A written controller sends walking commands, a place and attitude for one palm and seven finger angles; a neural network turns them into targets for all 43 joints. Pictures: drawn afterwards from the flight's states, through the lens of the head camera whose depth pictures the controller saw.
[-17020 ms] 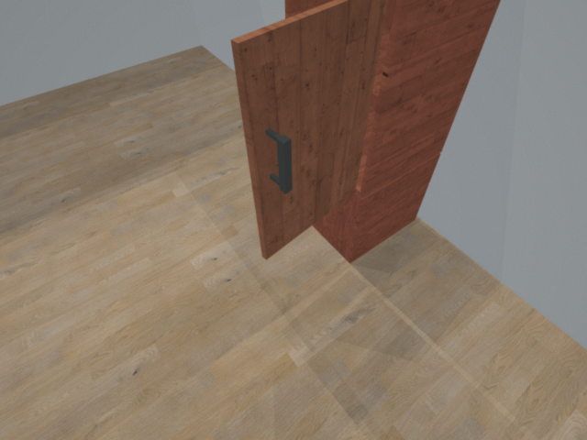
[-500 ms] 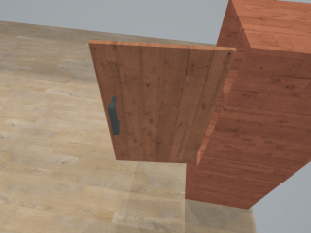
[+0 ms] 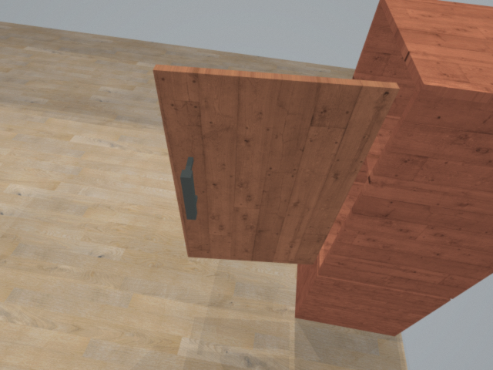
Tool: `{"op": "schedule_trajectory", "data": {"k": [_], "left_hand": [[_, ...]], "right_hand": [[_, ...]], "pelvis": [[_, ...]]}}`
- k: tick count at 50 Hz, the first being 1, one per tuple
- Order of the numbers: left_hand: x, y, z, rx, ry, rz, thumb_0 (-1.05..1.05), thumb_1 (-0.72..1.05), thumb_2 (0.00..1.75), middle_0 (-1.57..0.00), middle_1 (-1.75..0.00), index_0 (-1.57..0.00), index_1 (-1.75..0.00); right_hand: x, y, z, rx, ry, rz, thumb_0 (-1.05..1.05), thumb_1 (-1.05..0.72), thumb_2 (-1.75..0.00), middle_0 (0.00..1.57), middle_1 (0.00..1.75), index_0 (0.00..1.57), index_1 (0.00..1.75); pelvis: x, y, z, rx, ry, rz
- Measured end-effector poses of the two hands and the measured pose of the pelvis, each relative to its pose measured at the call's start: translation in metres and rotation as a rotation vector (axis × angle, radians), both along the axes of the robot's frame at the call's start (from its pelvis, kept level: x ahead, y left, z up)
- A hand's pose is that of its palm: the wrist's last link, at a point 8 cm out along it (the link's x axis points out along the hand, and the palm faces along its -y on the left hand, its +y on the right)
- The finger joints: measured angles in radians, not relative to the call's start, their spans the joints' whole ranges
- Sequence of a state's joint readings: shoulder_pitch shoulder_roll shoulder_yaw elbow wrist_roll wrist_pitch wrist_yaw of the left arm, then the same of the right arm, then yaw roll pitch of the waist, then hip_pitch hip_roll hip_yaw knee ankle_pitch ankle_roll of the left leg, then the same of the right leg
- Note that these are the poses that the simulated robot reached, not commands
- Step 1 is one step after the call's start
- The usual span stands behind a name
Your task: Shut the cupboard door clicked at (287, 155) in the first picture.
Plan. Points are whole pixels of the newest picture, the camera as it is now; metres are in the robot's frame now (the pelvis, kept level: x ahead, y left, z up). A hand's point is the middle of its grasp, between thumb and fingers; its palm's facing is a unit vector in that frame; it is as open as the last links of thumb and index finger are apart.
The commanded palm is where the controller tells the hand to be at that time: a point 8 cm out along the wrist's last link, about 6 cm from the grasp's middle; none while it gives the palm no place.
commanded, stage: come to a stop and stand still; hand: left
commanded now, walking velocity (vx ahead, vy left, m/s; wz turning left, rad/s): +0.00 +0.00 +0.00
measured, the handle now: (191, 189) +0.45 +0.15 +0.00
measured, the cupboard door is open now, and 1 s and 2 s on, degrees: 97 97 97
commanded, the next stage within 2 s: look again from close up in 0.08 s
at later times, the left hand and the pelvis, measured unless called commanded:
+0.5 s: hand out of the picture -0.02 +0.17 -0.18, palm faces +0.02 -0.99 -0.15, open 7.3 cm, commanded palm none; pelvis +0.01 +0.01 +0.00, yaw +0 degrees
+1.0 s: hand (127, 341) +0.17 +0.20 -0.04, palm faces +0.24 -0.95 -0.19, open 7.1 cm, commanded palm +0.10 +0.22 -0.07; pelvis -0.01 +0.00 -0.01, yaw +4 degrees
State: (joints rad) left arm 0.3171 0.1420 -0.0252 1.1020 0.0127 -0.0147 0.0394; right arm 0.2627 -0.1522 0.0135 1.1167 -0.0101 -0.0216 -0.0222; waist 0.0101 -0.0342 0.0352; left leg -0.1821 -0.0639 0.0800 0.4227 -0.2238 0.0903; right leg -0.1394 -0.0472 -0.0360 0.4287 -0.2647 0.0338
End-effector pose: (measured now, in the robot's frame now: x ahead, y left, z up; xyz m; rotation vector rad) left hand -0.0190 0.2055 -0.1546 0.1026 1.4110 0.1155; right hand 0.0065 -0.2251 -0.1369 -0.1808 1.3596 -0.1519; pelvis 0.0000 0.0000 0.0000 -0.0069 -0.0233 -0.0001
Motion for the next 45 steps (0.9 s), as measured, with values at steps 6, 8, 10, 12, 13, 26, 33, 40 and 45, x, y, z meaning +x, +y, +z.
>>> {"op": "schedule_trajectory", "data": {"k": [6, 8, 10, 12, 13, 26, 33, 40, 45], "left_hand": [[0.006, 0.006, 0.001, 0.006, -0.007, -0.002, 0.0, 0.91, 0.9, -0.2, -0.3, -0.2, -0.3], [0.007, 0.008, 0.001, 0.007, -0.006, -0.003, 0.0, 0.91, 0.9, -0.2, -0.3, -0.2, -0.3], [0.007, 0.01, 0.001, 0.009, -0.004, -0.002, 0.0, 0.91, 0.9, -0.2, -0.3, -0.2, -0.3], [0.007, 0.012, 0.001, 0.01, -0.001, -0.002, 0.0, 0.91, 0.9, -0.2, -0.3, -0.2, -0.3], [0.006, 0.013, 0.001, 0.01, 0.001, -0.002, 0.0, 0.91, 0.9, -0.2, -0.3, -0.2, -0.3], [-0.001, 0.016, 0.002, 0.009, 0.033, 0.005, 0.0, 0.91, 0.9, -0.2, -0.3, -0.2, -0.3], [-0.003, 0.014, 0.002, 0.007, 0.036, 0.008, 0.0, 0.91, 0.9, -0.2, -0.3, -0.2, -0.3], [-0.003, 0.01, 0.002, 0.003, 0.035, 0.009, 0.0, 0.91, 0.9, -0.2, -0.3, -0.2, -0.3], [0.047, 0.032, 0.036, 0.096, -0.271, 0.08, 0.03, 0.94, 0.9, -0.2, -0.3, -0.21, -0.31]], "right_hand": [[0.003, 0.003, 0.001, -0.002, 0.001, 0.001, 0.0, -0.92, -0.9, 0.19, 0.3, 0.2, 0.3], [0.003, 0.004, 0.001, -0.002, 0.004, 0.001, 0.0, -0.92, -0.9, 0.19, 0.3, 0.2, 0.3], [0.002, 0.006, 0.001, -0.001, 0.008, 0.0, 0.0, -0.92, -0.9, 0.19, 0.3, 0.2, 0.3], [0.001, 0.008, 0.001, 0.0, 0.014, -0.001, 0.0, -0.92, -0.9, 0.19, 0.3, 0.2, 0.3], [0.0, 0.008, 0.001, 0.001, 0.017, -0.001, 0.0, -0.92, -0.9, 0.19, 0.3, 0.2, 0.3], [-0.007, 0.018, -0.001, 0.015, 0.045, -0.013, 0.0, -0.92, -0.9, 0.2, 0.3, 0.2, 0.3], [-0.009, 0.021, -0.002, 0.018, 0.047, -0.02, 0.0, -0.92, -0.9, 0.2, 0.3, 0.2, 0.3], [-0.012, 0.021, -0.002, 0.023, 0.05, -0.026, 0.0, -0.91, -0.9, 0.2, 0.3, 0.2, 0.3], [-0.001, 0.008, 0.009, -0.027, -0.125, 0.004, 0.01, -0.93, -0.9, 0.2, 0.3, 0.2, 0.3]], "pelvis": [[0.002, 0.004, 0.0, 0.0, -0.001, 0.001], [0.003, 0.005, 0.001, 0.001, -0.001, 0.001], [0.003, 0.006, 0.001, 0.001, -0.001, 0.001], [0.004, 0.007, 0.001, 0.001, -0.001, 0.002], [0.004, 0.007, 0.001, 0.001, -0.001, 0.002], [0.007, 0.012, 0.001, 0.004, 0.002, 0.0], [0.007, 0.013, 0.001, 0.006, -0.001, -0.002], [0.007, 0.011, 0.001, 0.008, -0.001, -0.003], [0.0, 0.004, -0.001, 0.008, 0.005, 0.023]]}}
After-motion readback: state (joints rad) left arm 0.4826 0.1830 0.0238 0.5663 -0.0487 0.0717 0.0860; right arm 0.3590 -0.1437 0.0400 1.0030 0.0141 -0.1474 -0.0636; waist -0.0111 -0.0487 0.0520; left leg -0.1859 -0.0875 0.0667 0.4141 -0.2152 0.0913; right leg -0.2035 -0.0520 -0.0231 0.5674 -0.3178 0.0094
